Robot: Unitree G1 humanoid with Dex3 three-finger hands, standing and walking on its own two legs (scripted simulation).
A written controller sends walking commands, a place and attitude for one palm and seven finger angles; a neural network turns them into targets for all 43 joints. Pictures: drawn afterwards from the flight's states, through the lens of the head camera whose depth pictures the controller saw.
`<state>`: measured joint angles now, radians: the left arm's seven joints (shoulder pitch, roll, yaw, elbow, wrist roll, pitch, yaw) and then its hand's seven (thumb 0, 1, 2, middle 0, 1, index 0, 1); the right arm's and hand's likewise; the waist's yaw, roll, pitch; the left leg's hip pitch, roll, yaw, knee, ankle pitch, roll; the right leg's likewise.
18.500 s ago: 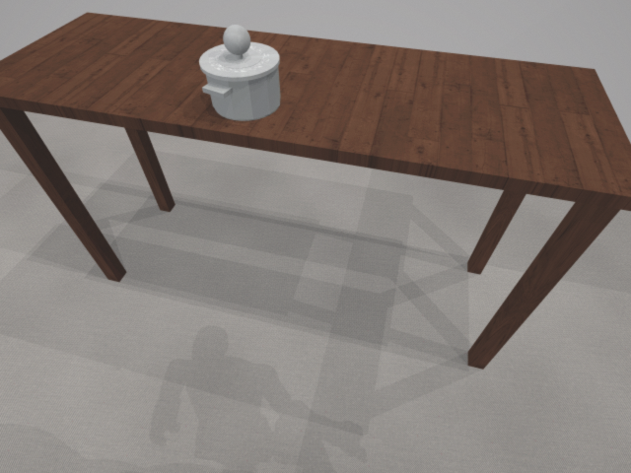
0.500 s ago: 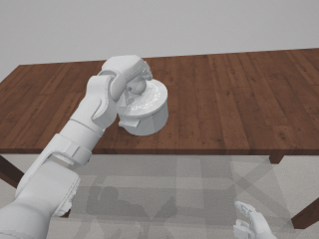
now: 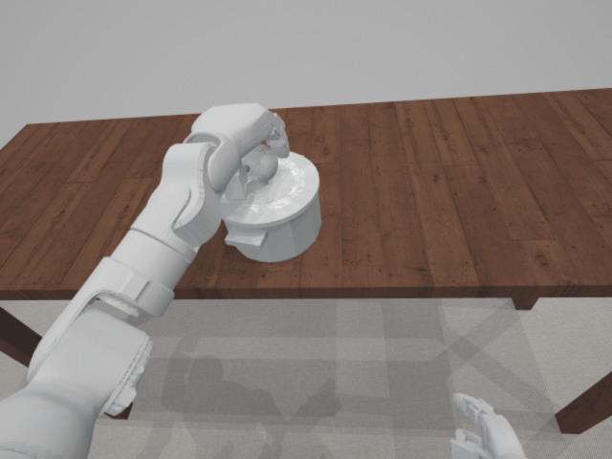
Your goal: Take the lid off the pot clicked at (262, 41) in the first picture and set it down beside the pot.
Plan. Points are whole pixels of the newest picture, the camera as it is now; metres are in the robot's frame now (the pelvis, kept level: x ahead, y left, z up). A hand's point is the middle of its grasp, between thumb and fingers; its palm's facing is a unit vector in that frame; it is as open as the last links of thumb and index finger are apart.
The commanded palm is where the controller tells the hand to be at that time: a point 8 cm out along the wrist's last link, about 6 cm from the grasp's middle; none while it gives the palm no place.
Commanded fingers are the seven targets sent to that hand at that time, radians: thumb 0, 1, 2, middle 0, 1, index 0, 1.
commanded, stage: close the fingers and squeeze the knob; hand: left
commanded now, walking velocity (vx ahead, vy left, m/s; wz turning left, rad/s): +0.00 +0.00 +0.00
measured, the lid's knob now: (258, 163) +0.46 +0.07 +0.17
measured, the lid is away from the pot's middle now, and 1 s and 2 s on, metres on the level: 0.01 0.01 0.01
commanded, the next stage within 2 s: lift the lid straight up in 0.48 s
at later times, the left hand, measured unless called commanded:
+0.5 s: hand (246, 171) +0.42 +0.08 +0.19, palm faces -0.15 -0.05 -0.99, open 8.3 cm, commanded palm +0.39 +0.08 +0.25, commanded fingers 0.00 0.38 1.32 -0.99 -0.61 -0.93 -0.60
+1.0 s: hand (248, 162) +0.42 +0.07 +0.20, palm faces -0.15 +0.00 -0.99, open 8.2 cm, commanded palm +0.39 +0.08 +0.28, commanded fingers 0.00 0.40 1.32 -1.00 -0.61 -0.93 -0.61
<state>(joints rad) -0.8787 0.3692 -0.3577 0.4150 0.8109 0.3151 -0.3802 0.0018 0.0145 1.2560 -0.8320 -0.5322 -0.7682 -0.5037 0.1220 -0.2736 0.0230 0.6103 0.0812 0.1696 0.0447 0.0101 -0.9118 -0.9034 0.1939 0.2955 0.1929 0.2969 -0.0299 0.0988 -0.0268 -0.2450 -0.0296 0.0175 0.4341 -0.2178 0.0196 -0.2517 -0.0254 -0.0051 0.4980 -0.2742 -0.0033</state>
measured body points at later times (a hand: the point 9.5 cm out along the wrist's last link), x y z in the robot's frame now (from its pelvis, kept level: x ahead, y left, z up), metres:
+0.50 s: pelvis +0.00 +0.00 +0.00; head +0.01 -0.05 +0.45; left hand +0.42 +0.08 +0.24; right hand +0.20 -0.22 -0.11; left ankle +0.00 +0.11 -0.74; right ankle -0.01 -0.12 -0.74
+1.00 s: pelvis +0.00 +0.00 +0.00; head +0.01 -0.06 +0.45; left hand +0.42 +0.07 +0.26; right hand +0.19 -0.22 -0.12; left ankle +0.00 +0.11 -0.74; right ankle -0.01 -0.12 -0.74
